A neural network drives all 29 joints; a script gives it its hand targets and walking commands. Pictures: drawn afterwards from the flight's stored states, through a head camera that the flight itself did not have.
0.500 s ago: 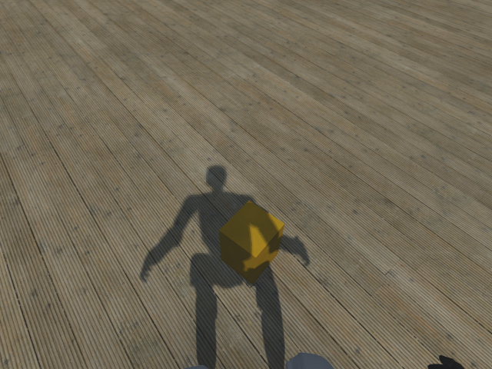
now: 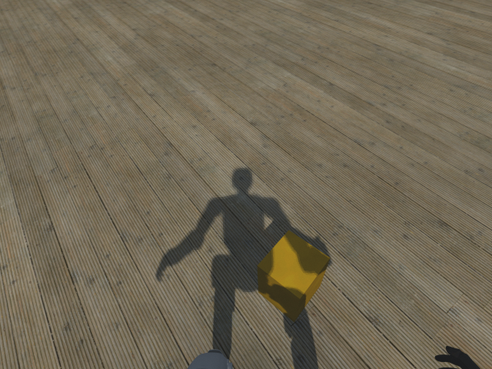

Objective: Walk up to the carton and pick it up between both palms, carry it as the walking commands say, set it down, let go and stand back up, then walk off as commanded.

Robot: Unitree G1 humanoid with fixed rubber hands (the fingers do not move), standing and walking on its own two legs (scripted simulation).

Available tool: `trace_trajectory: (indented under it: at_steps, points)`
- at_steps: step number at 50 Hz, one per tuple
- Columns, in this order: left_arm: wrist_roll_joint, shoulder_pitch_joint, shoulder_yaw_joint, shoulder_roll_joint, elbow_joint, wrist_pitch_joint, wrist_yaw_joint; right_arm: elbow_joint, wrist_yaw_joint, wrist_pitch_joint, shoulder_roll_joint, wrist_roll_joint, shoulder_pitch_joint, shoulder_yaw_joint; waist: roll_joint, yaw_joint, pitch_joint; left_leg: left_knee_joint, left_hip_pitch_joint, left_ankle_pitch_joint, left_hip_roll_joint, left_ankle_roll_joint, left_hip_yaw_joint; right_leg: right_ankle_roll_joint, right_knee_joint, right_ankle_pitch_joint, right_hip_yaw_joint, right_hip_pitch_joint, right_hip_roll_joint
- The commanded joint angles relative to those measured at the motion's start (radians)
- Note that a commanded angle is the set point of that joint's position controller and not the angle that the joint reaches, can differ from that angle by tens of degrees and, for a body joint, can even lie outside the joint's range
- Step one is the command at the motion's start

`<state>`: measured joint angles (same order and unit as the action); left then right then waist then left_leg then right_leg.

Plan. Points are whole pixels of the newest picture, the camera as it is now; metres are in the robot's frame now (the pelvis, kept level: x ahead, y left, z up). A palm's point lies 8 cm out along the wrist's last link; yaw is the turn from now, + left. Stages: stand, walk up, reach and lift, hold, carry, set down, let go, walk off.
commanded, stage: walk up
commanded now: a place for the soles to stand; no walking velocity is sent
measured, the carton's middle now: (291, 276) +0.53 -0.09 -0.61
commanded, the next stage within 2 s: none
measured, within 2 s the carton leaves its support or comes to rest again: neither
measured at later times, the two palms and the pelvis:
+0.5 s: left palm (69, 357) +0.15 +0.34 -0.09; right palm out of the picture +0.15 -0.30 -0.08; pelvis +0.05 +0.02 +0.02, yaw -3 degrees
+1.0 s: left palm (86, 358) +0.15 +0.30 -0.08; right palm out of the picture +0.10 -0.32 -0.07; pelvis +0.05 +0.00 +0.04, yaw -3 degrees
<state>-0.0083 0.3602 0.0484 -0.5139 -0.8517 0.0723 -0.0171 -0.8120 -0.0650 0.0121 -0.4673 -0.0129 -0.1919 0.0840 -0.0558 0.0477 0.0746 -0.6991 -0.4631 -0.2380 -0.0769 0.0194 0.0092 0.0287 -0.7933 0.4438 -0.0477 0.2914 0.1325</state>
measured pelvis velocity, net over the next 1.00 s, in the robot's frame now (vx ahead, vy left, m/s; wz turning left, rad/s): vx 0.05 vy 0.00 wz -0.05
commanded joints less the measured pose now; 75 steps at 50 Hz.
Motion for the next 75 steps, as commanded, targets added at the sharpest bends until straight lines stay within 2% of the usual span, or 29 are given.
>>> trace_trajectory:
  at_steps: [1,2,6,8,9,10,11,12,14,15,18,19,23,24,26,31,36,40,45,52,55,56,61,62,64,66,68,72,75]
  points:
    - [0.017,0.015,0.028,-0.144,0.048,-0.034,-0.017,0.028,0.055,0.027,-0.274,0.0,-0.08,0.07,-0.08,-0.074,-0.097,0.411,0.191,-0.412,-0.275,0.221,-0.535,-0.049,-0.288,0.132,0.092,0.288,-0.059]
    - [0.005,0.001,0.034,-0.165,0.031,-0.034,-0.012,0.014,0.063,0.029,-0.264,-0.002,-0.027,0.061,-0.008,-0.064,-0.051,0.372,0.151,-0.317,-0.277,0.242,-0.496,-0.052,-0.305,0.086,0.069,0.283,-0.034]
    - [0.003,0.098,0.042,-0.137,-0.06,-0.018,-0.013,0.016,0.061,0.0,-0.218,-0.01,0.122,0.03,-0.187,-0.004,-0.126,0.249,-0.035,-0.215,-0.166,0.158,-0.259,-0.054,-0.024,0.015,0.015,0.009,-0.057]
    - [-0.01,0.079,0.046,-0.152,-0.082,-0.016,-0.01,0.009,0.059,-0.003,-0.166,0.002,0.121,0.009,-0.105,0.007,-0.153,0.105,-0.043,-0.189,-0.114,0.089,-0.163,-0.075,0.156,-0.073,0.054,-0.093,-0.082]
    - [-0.022,0.0,0.053,-0.184,-0.053,-0.024,-0.013,-0.01,0.065,0.0,-0.143,0.015,0.058,-0.001,0.056,-0.025,-0.091,0.02,-0.071,-0.159,-0.078,0.039,-0.13,-0.12,0.273,-0.03,0.231,-0.01,0.019]
    - [-0.023,-0.091,0.051,-0.201,-0.024,-0.024,-0.011,-0.024,0.066,0.006,-0.114,0.021,0.034,-0.01,0.111,-0.054,-0.083,0.012,-0.038,-0.207,-0.015,0.01,-0.077,-0.164,0.368,0.081,0.361,0.065,0.11]
    - [-0.019,-0.207,0.043,-0.195,-0.02,-0.033,-0.006,-0.08,0.072,0.008,-0.154,0.019,0.039,0.003,0.155,-0.088,-0.047,0.027,0.125,-0.165,0.019,0.013,-0.02,-0.182,0.343,0.038,0.286,0.19,0.102]
    - [-0.003,-0.244,0.014,-0.137,-0.024,-0.036,0.001,-0.078,0.072,0.018,-0.137,0.016,0.038,0.004,0.037,-0.107,-0.031,0.125,0.167,-0.101,-0.012,0.019,-0.083,-0.144,0.238,-0.135,0.173,0.216,0.047]
    - [0.009,-0.115,0.005,-0.106,-0.086,-0.045,0.002,-0.093,0.072,0.032,-0.195,0.009,0.094,-0.004,-0.107,-0.038,-0.088,0.224,0.166,0.064,-0.164,0.104,-0.279,-0.072,0.058,-0.2,0.042,0.118,-0.066]
    - [0.021,-0.088,0.01,-0.11,-0.091,-0.046,0.001,-0.084,0.074,0.035,-0.199,0.011,0.115,-0.008,-0.046,-0.025,-0.143,0.224,0.19,0.127,-0.184,0.141,-0.309,-0.062,0.096,-0.163,0.047,0.058,-0.076]
    - [0.011,-0.137,0.014,-0.123,-0.112,-0.039,-0.004,-0.13,0.084,0.035,-0.148,0.01,0.094,-0.028,0.045,-0.031,-0.193,0.101,0.189,0.321,-0.099,0.059,-0.102,-0.088,0.193,-0.426,0.106,-0.076,-0.003]
    - [0.017,-0.16,0.016,-0.132,-0.108,-0.039,-0.004,-0.136,0.084,0.032,-0.148,0.024,0.095,-0.024,0.004,-0.042,-0.181,0.084,0.226,0.322,-0.063,0.028,-0.049,-0.105,0.191,-0.495,0.109,-0.028,0.008]
    - [0.021,-0.158,0.008,-0.099,-0.124,-0.066,0.0,-0.145,0.086,0.028,-0.171,0.013,0.163,-0.03,-0.076,-0.03,-0.167,0.193,0.201,0.237,-0.154,0.076,-0.142,-0.078,0.162,-0.328,0.072,-0.059,-0.043]
    - [0.013,-0.164,0.011,-0.101,-0.149,-0.066,0.004,-0.159,0.085,0.026,-0.172,0.008,0.168,-0.031,-0.011,-0.027,-0.174,0.207,0.167,0.173,-0.146,0.088,-0.156,-0.078,0.195,-0.305,0.073,-0.09,-0.049]
    - [0.005,-0.215,0.005,-0.094,-0.139,-0.063,0.008,-0.189,0.085,0.022,-0.149,0.018,0.179,-0.045,0.063,-0.051,-0.101,0.193,0.181,0.122,-0.11,0.049,-0.077,-0.085,0.264,-0.329,0.102,-0.032,-0.019]
    - [0.009,-0.242,0.005,-0.099,-0.164,-0.061,0.016,-0.21,0.078,0.027,-0.135,0.017,0.214,-0.051,0.031,-0.044,-0.128,0.217,0.254,0.216,-0.108,0.036,-0.058,-0.08,0.294,-0.364,0.099,-0.044,-0.012]
    - [-0.003,-0.321,0.009,-0.096,-0.159,-0.06,0.02,-0.228,0.07,0.012,-0.109,0.02,0.238,-0.044,0.075,-0.079,-0.097,0.272,0.3,-0.004,-0.048,0.004,-0.023,-0.088,0.455,-0.15,0.186,0.016,0.019]
    - [0.001,-0.342,-0.004,-0.077,-0.178,-0.059,0.03,-0.27,0.066,0.015,-0.136,0.008,0.228,-0.048,0.102,-0.071,-0.043,0.344,0.303,-0.051,-0.065,0.001,-0.058,-0.07,0.496,-0.064,0.142,0.024,-0.004]
    - [-0.001,-0.318,0.009,-0.081,-0.205,-0.056,0.028,-0.282,0.06,0.021,-0.109,0.013,0.21,-0.054,0.139,-0.068,-0.084,0.345,0.349,0.052,-0.066,-0.014,-0.017,-0.057,0.54,-0.136,0.146,-0.034,0.005]
    - [0.01,-0.317,0.0,-0.065,-0.193,-0.063,0.033,-0.298,0.063,0.029,-0.128,0.003,0.191,-0.054,0.043,-0.064,-0.086,0.391,0.327,0.058,-0.066,-0.011,-0.015,-0.068,0.498,-0.22,0.132,-0.082,0.005]
    - [0.003,-0.302,0.005,-0.069,-0.189,-0.068,0.03,-0.282,0.066,0.031,-0.118,0.005,0.2,-0.056,0.084,-0.056,-0.076,0.386,0.316,0.074,-0.082,-0.005,-0.028,-0.06,0.477,-0.249,0.099,-0.099,-0.013]
    - [0.004,-0.304,0.006,-0.053,-0.177,-0.067,0.031,-0.284,0.069,0.03,-0.12,0.004,0.189,-0.05,0.015,-0.052,-0.107,0.371,0.307,0.107,-0.079,-0.004,-0.017,-0.067,0.475,-0.333,0.12,-0.115,-0.003]
    - [0.01,-0.298,0.01,-0.063,-0.183,-0.065,0.03,-0.286,0.074,0.036,-0.117,0.004,0.174,-0.059,0.085,-0.052,-0.13,0.351,0.373,0.273,-0.1,-0.004,-0.005,-0.052,0.473,-0.417,0.096,-0.141,0.006]
    - [0.014,-0.037,0.066,-0.186,-0.162,-0.029,-0.024,-0.106,0.03,-0.009,-0.207,-0.068,0.222,0.026,-0.087,-0.006,-0.11,0.151,0.319,-0.1,0.003,-0.001,0.116,-0.108,0.497,-0.28,0.261,-0.066,0.007]
    - [-0.01,0.089,0.109,-0.283,-0.181,-0.021,-0.067,-0.02,0.002,-0.05,-0.14,-0.08,0.347,0.028,-0.019,0.06,0.053,-0.162,-0.177,-0.234,0.035,-0.028,-0.046,-0.254,0.547,-0.064,0.609,-0.203,0.192]
    - [-0.011,-0.048,0.122,-0.283,-0.111,0.008,-0.083,0.036,-0.03,-0.065,-0.145,-0.068,0.258,0.037,0.134,-0.043,-0.023,-0.29,-0.3,-0.172,-0.051,-0.01,-0.175,-0.302,0.46,-0.235,0.562,-0.335,0.234]
    - [0.0,-0.114,0.118,-0.257,-0.073,0.02,-0.097,0.026,-0.03,-0.073,-0.159,-0.049,0.156,0.045,0.218,-0.087,-0.052,-0.298,-0.248,-0.156,-0.059,-0.03,-0.185,-0.286,0.361,-0.533,0.453,-0.322,0.206]
    - [-0.025,-0.033,0.096,-0.232,-0.019,0.013,-0.111,0.13,-0.036,-0.086,-0.133,-0.05,0.235,0.081,0.129,-0.044,-0.032,-0.236,-0.052,-0.259,-0.025,-0.017,-0.082,-0.267,0.27,-0.583,0.446,-0.027,0.136]
    - [-0.024,-0.104,0.078,-0.224,0.009,0.009,-0.116,0.139,-0.048,-0.081,-0.151,-0.046,0.091,0.108,0.137,-0.154,-0.088,0.022,0.271,-0.101,0.026,0.015,0.015,-0.182,0.104,-0.492,0.281,0.189,-0.006]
